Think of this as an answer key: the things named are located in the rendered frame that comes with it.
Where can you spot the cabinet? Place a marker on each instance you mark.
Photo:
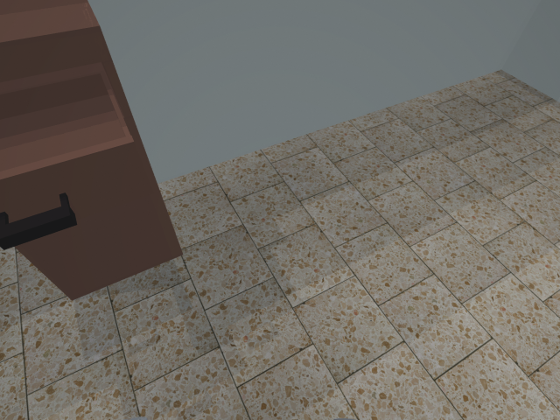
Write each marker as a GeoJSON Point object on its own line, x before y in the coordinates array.
{"type": "Point", "coordinates": [50, 40]}

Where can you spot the drawer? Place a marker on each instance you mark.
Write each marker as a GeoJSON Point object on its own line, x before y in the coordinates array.
{"type": "Point", "coordinates": [67, 136]}

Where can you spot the handle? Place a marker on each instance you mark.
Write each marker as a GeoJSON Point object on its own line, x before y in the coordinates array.
{"type": "Point", "coordinates": [36, 226]}

